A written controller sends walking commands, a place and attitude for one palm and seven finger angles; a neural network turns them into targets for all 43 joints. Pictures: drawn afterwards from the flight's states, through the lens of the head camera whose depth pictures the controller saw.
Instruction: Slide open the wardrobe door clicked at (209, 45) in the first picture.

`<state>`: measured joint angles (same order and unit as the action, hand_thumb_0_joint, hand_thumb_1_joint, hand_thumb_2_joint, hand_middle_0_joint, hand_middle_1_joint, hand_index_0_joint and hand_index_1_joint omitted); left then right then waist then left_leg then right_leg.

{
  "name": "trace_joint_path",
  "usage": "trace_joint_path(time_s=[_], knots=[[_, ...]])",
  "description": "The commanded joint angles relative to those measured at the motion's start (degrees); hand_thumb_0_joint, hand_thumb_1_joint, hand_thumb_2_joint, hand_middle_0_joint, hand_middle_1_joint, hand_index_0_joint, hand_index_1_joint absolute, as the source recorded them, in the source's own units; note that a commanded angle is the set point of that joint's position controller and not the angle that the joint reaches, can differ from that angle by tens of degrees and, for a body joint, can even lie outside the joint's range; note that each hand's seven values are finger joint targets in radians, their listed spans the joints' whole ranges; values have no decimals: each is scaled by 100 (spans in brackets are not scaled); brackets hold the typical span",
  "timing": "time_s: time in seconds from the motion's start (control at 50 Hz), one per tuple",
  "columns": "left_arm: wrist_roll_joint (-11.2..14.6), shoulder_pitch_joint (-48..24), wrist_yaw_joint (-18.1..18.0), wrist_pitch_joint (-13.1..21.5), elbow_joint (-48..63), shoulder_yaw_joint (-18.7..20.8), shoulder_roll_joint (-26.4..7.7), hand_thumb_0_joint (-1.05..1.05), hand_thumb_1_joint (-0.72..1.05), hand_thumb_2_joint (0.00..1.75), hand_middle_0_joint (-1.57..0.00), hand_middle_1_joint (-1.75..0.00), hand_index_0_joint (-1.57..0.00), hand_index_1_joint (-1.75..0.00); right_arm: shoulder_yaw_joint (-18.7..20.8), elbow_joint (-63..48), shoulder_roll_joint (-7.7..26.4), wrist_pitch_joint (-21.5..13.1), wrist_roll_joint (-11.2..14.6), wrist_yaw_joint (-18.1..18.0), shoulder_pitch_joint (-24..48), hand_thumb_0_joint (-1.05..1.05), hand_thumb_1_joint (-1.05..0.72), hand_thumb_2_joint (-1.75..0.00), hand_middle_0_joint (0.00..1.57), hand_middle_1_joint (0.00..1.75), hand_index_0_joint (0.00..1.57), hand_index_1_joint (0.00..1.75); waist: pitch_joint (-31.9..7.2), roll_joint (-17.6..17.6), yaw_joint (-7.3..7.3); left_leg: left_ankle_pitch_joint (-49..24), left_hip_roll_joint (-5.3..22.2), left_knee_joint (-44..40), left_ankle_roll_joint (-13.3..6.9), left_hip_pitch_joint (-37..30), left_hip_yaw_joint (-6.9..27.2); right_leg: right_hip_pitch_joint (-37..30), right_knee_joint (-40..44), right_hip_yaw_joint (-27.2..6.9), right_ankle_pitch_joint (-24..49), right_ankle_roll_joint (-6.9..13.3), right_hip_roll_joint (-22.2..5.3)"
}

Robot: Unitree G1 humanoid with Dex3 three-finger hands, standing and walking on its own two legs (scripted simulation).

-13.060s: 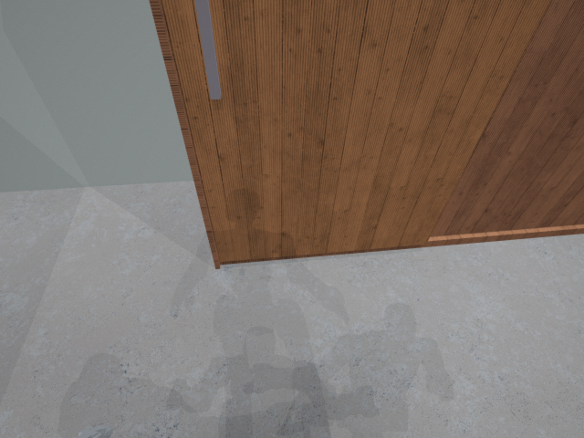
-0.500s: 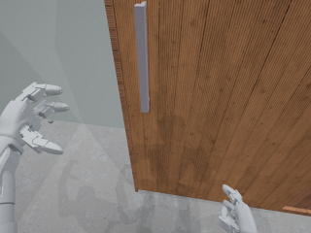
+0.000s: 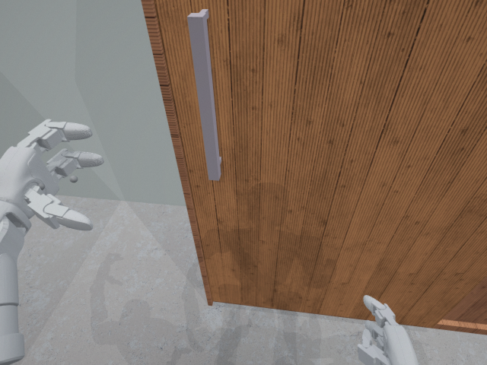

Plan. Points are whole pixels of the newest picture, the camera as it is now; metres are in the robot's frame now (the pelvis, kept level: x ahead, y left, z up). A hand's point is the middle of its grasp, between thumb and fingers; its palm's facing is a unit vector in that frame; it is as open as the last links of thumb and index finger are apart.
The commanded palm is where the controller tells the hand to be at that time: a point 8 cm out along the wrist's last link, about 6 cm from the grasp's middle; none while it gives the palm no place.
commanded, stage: raise the hand with hooked fingers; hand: left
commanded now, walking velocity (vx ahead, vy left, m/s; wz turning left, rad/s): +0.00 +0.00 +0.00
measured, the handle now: (210, 106) +0.52 +0.14 +0.20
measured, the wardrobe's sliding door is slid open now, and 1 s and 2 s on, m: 0.00 0.00 0.00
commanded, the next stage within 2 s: move the hooked fingers beside the handle in 0.12 s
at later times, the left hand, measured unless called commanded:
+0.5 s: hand (97, 164) +0.31 +0.26 +0.21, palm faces +0.05 -1.00 -0.06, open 14.0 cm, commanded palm +0.28 +0.30 +0.21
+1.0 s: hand (131, 147) +0.36 +0.23 +0.21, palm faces +0.05 -1.00 -0.02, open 14.0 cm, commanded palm +0.34 +0.28 +0.21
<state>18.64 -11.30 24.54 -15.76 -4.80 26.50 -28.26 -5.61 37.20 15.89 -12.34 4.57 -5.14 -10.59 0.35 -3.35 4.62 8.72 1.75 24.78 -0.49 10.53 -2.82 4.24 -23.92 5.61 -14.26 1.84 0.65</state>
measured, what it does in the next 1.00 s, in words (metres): stands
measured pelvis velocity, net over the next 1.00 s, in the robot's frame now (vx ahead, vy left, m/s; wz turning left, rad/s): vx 0.01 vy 0.00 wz -0.02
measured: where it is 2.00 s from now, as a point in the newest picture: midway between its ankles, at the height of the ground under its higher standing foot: outside the picture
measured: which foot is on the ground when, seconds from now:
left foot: down 0.00-1.00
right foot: down 0.00-1.00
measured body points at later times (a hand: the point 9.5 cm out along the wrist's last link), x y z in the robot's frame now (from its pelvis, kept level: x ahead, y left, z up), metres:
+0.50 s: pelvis +0.00 +0.00 +0.00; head -0.02 -0.02 +0.45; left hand +0.30 +0.32 +0.22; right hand +0.22 -0.21 -0.06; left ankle +0.06 +0.12 -0.74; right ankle +0.00 -0.09 -0.74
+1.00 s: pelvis +0.01 +0.00 +0.00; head -0.02 -0.01 +0.45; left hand +0.35 +0.29 +0.21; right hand +0.19 -0.22 -0.08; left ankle +0.06 +0.12 -0.74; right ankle +0.00 -0.09 -0.74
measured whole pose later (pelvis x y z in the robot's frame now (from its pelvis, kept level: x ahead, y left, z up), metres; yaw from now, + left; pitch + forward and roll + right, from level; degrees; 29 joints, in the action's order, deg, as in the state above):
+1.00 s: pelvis +0.01 +0.00 +0.00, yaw -1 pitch -4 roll +0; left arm 14.0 -25.4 16.3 -16.8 -16.5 18.7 -23.5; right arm -5.2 38.5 14.8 -9.1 4.2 -5.7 -10.7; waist -0.8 -2.2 2.9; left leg 8.7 1.3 23.4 -0.7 11.0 -3.9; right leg 5.7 -23.9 4.5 -14.6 1.6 0.2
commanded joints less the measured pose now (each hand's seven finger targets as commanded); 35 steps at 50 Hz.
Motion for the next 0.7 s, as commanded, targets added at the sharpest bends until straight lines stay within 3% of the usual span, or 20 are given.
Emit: trace_joint_path(time_s=[0.0, 0.02, 0.06, 0.12, 0.18, 0.24, 0.32, 0.36, 0.4, 0.42, 0.5, 0.52, 0.54, 0.68], knots=[[102, -2055, 0, 297, 1086, 497, -1630, 0, -50, 30, -30, -120, -30, -120, 241, -970, 600, -378, 39, -70, 1002, 0, -90, -90, 20, 30, 20, 30, -943, -246, -51, -96, -155, -267, -172, -935, 331, 664, 601, -414, 644, -134, -72], [122, -1951, 16, 288, 1074, 529, -1645, 0, -50, 30, -30, -120, -30, -120, 248, -992, 595, -377, 23, -63, 1021, 0, -90, -90, 20, 30, 20, 30, -989, -25, -7, -223, -145, -184, -186, -920, 320, 610, 574, -477, 830, -172, -84], [131, -2015, 50, 276, 1096, 541, -1673, 0, -50, 30, -30, -120, -30, -120, 245, -997, 593, -368, 36, -61, 1027, 0, -90, -90, 20, 30, 20, 30, -1010, -210, -15, -225, -169, -194, -189, -930, 314, 631, 562, -489, 890, -178, -97], [140, -1912, 66, 261, 1048, 548, -1664, 0, -50, 30, -30, -120, -30, -120, 237, -998, 581, -339, 34, -50, 1027, 0, -90, -90, 20, 30, 20, 30, -1044, 39, 8, -330, -161, -170, -192, -938, 314, 604, 531, -438, 1012, -194, -62], [143, -1988, 83, 211, 972, 567, -1689, 0, -50, 30, -30, -120, -30, -120, 237, -1011, 586, -309, 43, -51, 1038, 0, -90, -90, 20, 30, 20, 30, -989, -183, -4, -256, -179, -180, -182, -883, 312, 653, 525, -457, 952, -194, -85], [144, -2114, 54, 197, 821, 589, -1732, 0, -50, 30, -30, -120, -30, -120, 243, -986, 596, -280, 33, -61, 1032, 0, -90, -90, 20, 30, 20, 30, -1008, 7, -18, -304, -164, -147, -193, -843, 315, 647, 513, -477, 1017, -205, -96], [53, -2767, -22, 302, 906, 28, -1308, 0, -50, 30, -30, -120, -30, -120, 212, -990, 532, -308, 54, -101, 1074, 0, -90, -90, 20, 30, 20, 30, -1004, -259, -143, -122, -155, -188, -162, -1000, 355, 812, 526, -455, 709, -127, -59], [5, -2953, -83, 346, 846, 7, -1333, 0, -50, 30, -30, -120, -30, -120, 231, -929, 567, -315, 43, -122, 1008, 0, -90, -90, 20, 30, 20, 30, -1123, -200, -174, -102, -162, -237, -170, -1038, 391, 782, 510, -410, 701, -112, -54], [-38, -2917, -150, 313, 634, 108, -1435, 0, -50, 30, -30, -120, -30, -120, 230, -916, 575, -303, 28, -137, 998, 0, -90, -90, 20, 30, 20, 30, -1128, -226, -114, -98, -169, -261, -165, -978, 409, 748, 501, -398, 688, -81, -62], [-49, -2890, -186, 307, 514, 155, -1492, 0, -50, 30, -30, -120, -30, -120, 236, -870, 584, -274, 21, -130, 1009, 0, -90, -90, 20, 30, 20, 30, -1137, -52, -96, -180, -153, -216, -174, -951, 370, 687, 522, -428, 770, -100, -70], [-97, -2989, -290, 272, 561, -22, -1236, 0, -50, 30, -30, -120, -30, -120, 222, -936, 545, -247, 19, -93, 1026, 0, -90, -90, 20, 30, 20, 30, -1222, -242, -65, -250, -154, -305, -146, -988, 397, 653, 443, -366, 845, -42, -68], [-97, -2909, -329, 262, 389, 141, -1390, 0, -50, 30, -30, -120, -30, -120, 241, -898, 564, -220, 6, -83, 989, 0, -90, -90, 20, 30, 20, 30, -1251, 70, -37, -278, -140, -274, -157, -921, 377, 586, 465, -374, 869, -60, -57], [-128, -3007, -353, 243, 376, 134, -1415, 0, -50, 30, -30, -120, -30, -120, 243, -892, 584, -197, 18, -86, 999, 0, -90, -90, 20, 30, 20, 30, -1220, 18, -67, -311, -133, -293, -166, -888, 352, 589, 465, -374, 926, -65, -70], [-238, -3462, -528, 303, 572, -308, -943, 0, -50, 30, -30, -120, -30, -120, 243, -937, 537, -160, 13, -75, 962, 0, -90, -90, 20, 30, 20, 30, -1354, -235, -151, -361, -119, -333, -126, -1102, 369, 652, 427, -345, 905, -22, -45]])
